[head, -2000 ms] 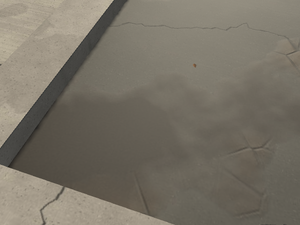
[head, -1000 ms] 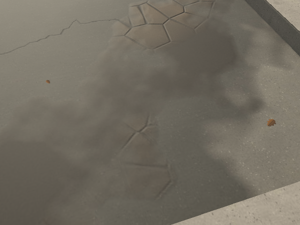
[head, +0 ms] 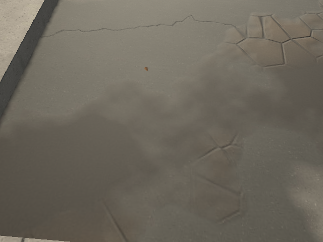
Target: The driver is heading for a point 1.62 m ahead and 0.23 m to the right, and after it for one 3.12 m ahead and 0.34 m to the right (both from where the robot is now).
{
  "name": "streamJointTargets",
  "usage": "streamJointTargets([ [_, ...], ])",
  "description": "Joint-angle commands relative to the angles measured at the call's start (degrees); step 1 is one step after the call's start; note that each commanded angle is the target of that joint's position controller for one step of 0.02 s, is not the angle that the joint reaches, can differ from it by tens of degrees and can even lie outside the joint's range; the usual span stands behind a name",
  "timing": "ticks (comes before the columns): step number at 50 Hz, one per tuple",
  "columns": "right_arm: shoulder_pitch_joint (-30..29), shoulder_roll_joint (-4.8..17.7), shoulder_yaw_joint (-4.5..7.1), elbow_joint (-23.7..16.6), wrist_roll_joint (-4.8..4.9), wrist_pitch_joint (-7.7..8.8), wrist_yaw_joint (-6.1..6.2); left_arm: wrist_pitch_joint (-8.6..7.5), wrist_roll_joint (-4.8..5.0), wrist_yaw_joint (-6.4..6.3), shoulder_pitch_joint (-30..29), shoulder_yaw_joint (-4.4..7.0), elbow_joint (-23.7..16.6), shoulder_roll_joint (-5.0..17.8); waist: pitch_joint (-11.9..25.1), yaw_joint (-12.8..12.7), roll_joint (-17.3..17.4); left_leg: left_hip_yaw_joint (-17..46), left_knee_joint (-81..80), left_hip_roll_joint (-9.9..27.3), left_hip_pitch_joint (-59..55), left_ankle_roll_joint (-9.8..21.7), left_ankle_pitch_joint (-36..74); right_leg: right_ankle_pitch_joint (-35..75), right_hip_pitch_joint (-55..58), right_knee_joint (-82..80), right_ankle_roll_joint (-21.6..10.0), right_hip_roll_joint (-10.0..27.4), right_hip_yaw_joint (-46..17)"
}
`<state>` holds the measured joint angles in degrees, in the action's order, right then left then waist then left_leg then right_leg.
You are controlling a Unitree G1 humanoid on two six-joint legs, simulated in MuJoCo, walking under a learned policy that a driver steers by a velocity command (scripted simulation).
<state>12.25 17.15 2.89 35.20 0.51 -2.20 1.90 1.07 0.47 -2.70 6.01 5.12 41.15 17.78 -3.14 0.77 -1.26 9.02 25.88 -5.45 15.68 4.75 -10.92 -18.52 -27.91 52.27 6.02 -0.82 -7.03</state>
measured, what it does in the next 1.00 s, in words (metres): steps to the right: right foot, then left foot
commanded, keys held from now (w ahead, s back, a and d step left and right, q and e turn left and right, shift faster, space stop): q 0.14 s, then no key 0.22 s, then e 0.28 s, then w+e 0.36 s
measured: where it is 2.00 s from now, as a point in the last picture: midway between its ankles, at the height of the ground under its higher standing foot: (216, 240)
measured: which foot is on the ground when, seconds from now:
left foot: down 0.00-0.22, up 0.24-0.54, down 0.56-0.92, up 0.94-1.00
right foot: up 0.00-0.20, down 0.22-0.58, up 0.60-0.90, down 0.92-1.00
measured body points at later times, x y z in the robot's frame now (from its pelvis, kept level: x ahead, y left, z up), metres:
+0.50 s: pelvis +0.01 -0.05 -0.01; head +0.04 -0.05 +0.44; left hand +0.10 +0.23 -0.11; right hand +0.19 -0.30 -0.12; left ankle -0.04 +0.10 -0.72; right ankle +0.04 -0.16 -0.74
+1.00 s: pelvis +0.06 -0.09 -0.02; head +0.08 -0.11 +0.43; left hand +0.23 +0.18 -0.10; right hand +0.12 -0.39 -0.14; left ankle -0.02 +0.08 -0.69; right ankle +0.05 -0.17 -0.75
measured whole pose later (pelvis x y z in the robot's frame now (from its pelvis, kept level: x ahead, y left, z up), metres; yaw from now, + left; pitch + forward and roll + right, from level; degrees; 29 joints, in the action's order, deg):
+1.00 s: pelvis +0.06 -0.09 -0.02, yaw -6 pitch +1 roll +1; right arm 17.2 18.7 4.5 41.4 1.6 2.5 0.2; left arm -1.7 1.3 2.0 13.7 3.2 39.6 17.6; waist -1.1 1.2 2.4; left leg 1.1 57.3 3.5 18.4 -0.5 -27.7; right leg -19.0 -18.9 37.1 -4.2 -1.6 1.9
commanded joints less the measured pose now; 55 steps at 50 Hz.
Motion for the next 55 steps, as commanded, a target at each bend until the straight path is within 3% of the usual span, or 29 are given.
streamJointTargets([
  [1, 0.2, 10.3, 3.27, -4.0, -0.1, 0.24, 0.34, -1.67, 0.05, 0.5, -2.8, 0.86, -4.0, 4.3, 6.1, 1.2, 9.5, 18.1, -5.6, 14.0, -8.8, 8.5, 7.7, -1.0, -3.1, -4.9, -0.3, -0.6, -0.4],
  [8, -2.5, 10.1, 3.55, -5.5, 0.55, -0.92, -0.08, -3.64, 0.54, 2.51, 0.1, 0.98, -2.9, 5.1, 8.6, 0.3, 10.4, 23.8, -1.2, 12.9, -9.1, 7.6, 19.5, -1.6, 6.6, -17.3, -2.5, -1.8, 0.0],
  [10, -4.0, 9.1, 3.11, -5.6, 1.53, -1.17, 0.1, -3.96, 0.06, 3.0, 3.1, 1.03, -1.8, 4.8, 8.8, -1.9, 9.2, 22.3, 1.3, 10.4, -6.7, 4.6, 16.2, 9.8, 14.4, -30.0, -4.2, -0.7, 1.7],
  [11, -1.6, 7.3, 2.56, -5.1, 1.09, -1.03, 0.17, -3.88, -0.75, 2.86, 3.2, 1.26, -2.0, 6.3, 9.4, -1.0, 5.4, 19.6, 4.6, 7.7, -2.9, 1.6, 6.1, 16.9, 19.9, -32.8, -6.2, 4.7, -2.6],
  [12, 3.5, 4.4, 1.61, -4.2, -0.47, -0.72, -0.04, -3.39, -1.73, 2.55, 0.8, 1.23, -3.6, 9.1, 9.8, 2.5, -8.3, 10.7, 15.9, -0.3, 3.2, -2.1, -16.8, 30.5, 24.1, -33.6, -11.3, 15.7, -13.8],
  [13, 2.7, 8.4, 3.1, -5.3, 0.05, -0.27, 0.22, -3.14, -2.88, 2.79, 1.6, 1.5, -2.9, 10.5, 6.1, 1.9, -14.9, 4.4, 26.5, -4.7, 11.2, -5.2, -30.2, 34.4, 20.0, -34.2, -21.1, 22.4, -22.9],
  [14, 3.1, 12.0, 4.29, -4.0, -0.3, 0.02, 0.45, -3.15, -1.94, 2.78, 0.5, 1.2, -3.5, 8.8, 5.2, 1.3, -9.2, 4.0, 35.5, -1.3, 12.8, -7.4, -27.2, 28.6, 18.4, -34.4, -23.0, 22.6, -22.1],
  [15, 2.0, 12.4, 4.67, -2.9, 0.12, -0.16, 0.49, -2.99, -1.24, 2.57, -1.0, 0.5, -3.7, 6.6, 4.3, 1.2, -6.0, 3.9, 38.6, -0.6, 13.3, -8.4, -22.9, 24.1, 17.9, -33.7, -20.7, 18.7, -17.1],
  [17, 2.6, 8.8, 3.83, -1.3, 0.08, -1.23, 0.69, -2.74, -0.22, 2.34, -2.2, -0.65, -3.6, 4.5, 3.6, 0.9, -5.7, 3.8, 41.4, -0.4, 13.5, -10.2, -18.2, 22.3, 18.3, -32.9, -18.3, 14.4, -11.4],
  [20, 0.8, 3.0, 1.58, -1.5, -0.18, -0.94, 0.17, -2.28, -0.67, 2.5, -1.3, -2.04, -2.1, 1.9, 4.5, 0.7, -7.6, -1.3, 27.6, 3.3, 7.9, -11.2, -15.8, 22.3, 18.8, -32.9, -17.4, 9.9, -6.3],
  [22, -2.5, 1.4, 0.77, -2.2, -0.49, -0.25, -0.01, -1.37, -0.03, 2.51, 0.4, -1.21, -1.5, 4.9, 4.3, -1.8, -10.0, -5.7, 15.4, 4.3, 3.7, -11.7, -17.7, 23.4, 19.6, -31.8, -17.3, 8.6, -6.9],
  [24, -1.9, 3.9, 1.64, -1.4, 0.35, 0.34, 0.23, -0.7, 0.37, 2.28, 3.1, -0.27, -1.0, 8.3, 4.9, -2.8, -10.0, -6.6, 7.8, 3.1, 1.6, -11.5, -14.6, 25.0, 21.5, -30.7, -18.2, 10.0, -11.2],
  [27, 2.6, 5.9, 2.35, 0.7, -0.05, 1.09, 0.71, -0.56, 1.93, 1.97, 2.6, -0.01, -1.2, 9.0, 5.6, -0.3, -8.0, -5.7, -7.1, 3.6, -7.6, -8.1, 1.3, 26.3, 18.3, -29.2, -15.6, 9.3, -14.1],
  [28, 4.0, 8.0, 2.77, 0.3, -0.66, 1.2, 1.11, -1.04, 1.46, 1.99, 2.7, -0.35, -1.5, 7.9, 7.9, -0.1, -4.8, -3.3, -4.6, 8.1, -14.0, -6.4, 8.7, 22.6, 13.7, -27.4, -13.0, 8.3, -12.9],
  [29, 3.8, 11.7, 3.93, 1.2, -1.24, 0.99, 1.03, -1.59, 1.13, 2.1, 2.2, -0.83, -2.8, 5.3, 8.3, -1.9, 6.9, -0.8, -1.0, 11.6, -14.0, -2.7, 12.9, 13.8, 9.3, -23.3, -9.7, 2.5, -5.1],
  [30, 3.0, 9.8, 3.72, 0.3, -1.75, 0.79, 0.73, -1.84, 1.16, 2.28, 1.6, -1.14, -2.4, 4.9, 7.9, -0.3, 10.8, 2.2, -3.1, 14.9, -13.5, 1.3, 14.1, 4.7, 6.9, -18.1, -7.0, -1.0, -0.4],
  [32, 1.4, 8.2, 3.3, -0.5, -1.98, 0.79, 0.97, -1.37, 1.11, 2.45, 1.5, -0.34, -2.7, 5.8, 5.3, 0.5, 13.9, 8.5, -6.2, 22.5, -12.3, 7.5, 17.6, -10.5, 1.2, -6.2, -5.2, -1.8, 3.5],
  [34, 3.0, 7.5, 2.94, -0.3, -1.27, 1.83, 1.22, -0.29, 1.2, 2.54, 1.2, 0.34, -3.2, 6.1, 3.8, 1.5, 10.9, 10.8, -9.1, 26.6, -13.5, 10.2, 9.3, -16.3, -6.7, 8.5, -4.4, 1.3, 2.7],
  [37, 3.3, 7.7, 3.16, 1.0, 0.2, 3.12, 1.0, 0.04, 1.46, 3.53, -1.6, -0.64, -4.5, 3.7, -1.3, 2.8, 9.4, 6.5, -14.3, 22.6, -14.0, 7.0, -13.6, -7.6, -11.8, 3.9, -4.6, 3.8, 4.1],
  [42, 3.2, 10.4, 4.13, 1.7, 0.56, 3.92, -0.58, -1.21, 1.18, 5.42, -0.8, -1.38, -6.1, 3.4, -0.2, 2.5, 9.5, -2.6, -13.9, 20.6, -8.5, 5.3, -10.8, -5.2, 1.6, -10.6, -6.7, 3.3, 10.0],
  [44, 1.6, 10.9, 4.27, 1.9, 1.39, 4.02, -1.3, -1.24, 1.19, 5.4, 4.4, -0.94, -4.6, 4.2, 0.6, -0.7, 8.6, -5.5, -10.2, 20.5, -3.4, 4.3, -12.6, -0.1, 10.7, -17.2, -7.9, 1.5, 12.7],
  [46, 1.6, 7.7, 3.14, 2.2, 0.44, 4.44, -1.77, -1.08, 1.47, 4.52, 15.8, 0.98, -0.8, 7.2, 4.0, -5.8, 4.0, -10.9, 3.4, 17.3, 5.7, 1.1, -9.2, 0.7, 27.4, -20.2, -9.9, -1.8, 13.2],
  [47, -0.6, 3.8, 1.8, 0.5, -1.11, 5.08, -1.99, -1.17, 1.81, 3.54, 23.1, 2.87, 0.1, 13.2, 5.5, -8.8, -10.0, -17.4, 26.8, 11.7, 16.8, -4.1, -13.5, -3.1, 35.7, -27.7, -14.6, 9.1, -5.6],
  [48, -4.2, 2.1, 1.19, -4.5, -0.35, 6.6, -1.54, -2.76, 0.64, 4.19, 22.7, 3.01, -2.4, 18.3, 7.9, -7.6, -17.4, -8.8, 41.3, 2.6, 33.5, -6.0, -24.0, -19.7, 38.5, -41.1, -26.2, 21.0, -40.8],
  [49, -5.3, 6.9, 2.14, -4.4, 2.22, 7.95, -1.73, -4.22, 0.42, 4.56, 20.1, 1.76, -3.0, 13.7, 4.7, -7.7, -9.5, -3.3, 46.6, 6.6, 38.1, -4.8, -20.8, -22.9, 36.9, -43.7, -27.7, 23.3, -40.6],
  [50, -4.8, 8.3, 2.45, -3.9, 2.52, 8.65, -2.1, -4.95, 0.22, 4.58, 17.9, 0.61, -3.3, 10.1, 1.3, -5.8, -8.2, -3.6, 45.9, 8.5, 38.6, -3.5, -15.7, -19.0, 34.0, -42.1, -25.8, 21.3, -34.2],
  [51, -3.1, 8.5, 2.61, -2.3, 0.94, 9.01, -2.04, -5.13, 0.24, 4.5, 15.7, -0.01, -3.8, 8.3, -0.4, -4.1, -4.0, -3.8, 43.0, 10.4, 35.9, -3.2, -10.7, -12.3, 30.5, -40.7, -23.3, 18.1, -27.2],
  [52, -2.4, 8.5, 2.87, -1.5, -0.68, 9.18, -1.98, -4.86, -0.03, 4.16, 13.2, -0.32, -4.2, 7.7, -0.7, -2.6, -3.4, -3.8, 38.2, 11.4, 32.5, -3.6, -6.6, -4.4, 27.1, -39.9, -21.5, 15.3, -21.4],
  [55, -2.7, 6.8, 2.57, -0.7, -1.33, 8.48, -2.51, -4.51, -0.46, 2.91, 13.1, -0.56, -4.6, 7.9, 0.6, -1.8, -4.0, -6.0, 30.1, 9.9, 26.1, -6.2, 2.2, 12.5, 22.9, -40.5, -20.2, 11.0, -12.7],
])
